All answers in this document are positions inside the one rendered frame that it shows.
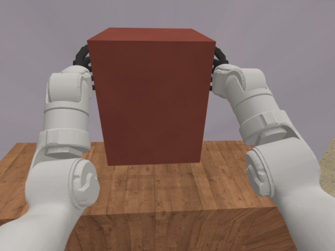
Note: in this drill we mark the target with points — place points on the pedestal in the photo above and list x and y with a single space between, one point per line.
206 206

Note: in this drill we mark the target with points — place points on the robot right forearm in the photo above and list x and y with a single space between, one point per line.
260 119

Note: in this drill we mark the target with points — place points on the left robot upper arm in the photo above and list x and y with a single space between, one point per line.
57 194

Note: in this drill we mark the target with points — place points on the right robot hand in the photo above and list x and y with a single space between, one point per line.
221 60

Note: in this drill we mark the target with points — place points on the right robot upper arm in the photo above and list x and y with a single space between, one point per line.
286 172

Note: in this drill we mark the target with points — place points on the robot left forearm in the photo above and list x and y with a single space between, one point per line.
66 112

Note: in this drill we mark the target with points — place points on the carton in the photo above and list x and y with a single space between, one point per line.
152 87

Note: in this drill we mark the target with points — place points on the left robot hand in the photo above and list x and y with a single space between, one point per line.
82 60

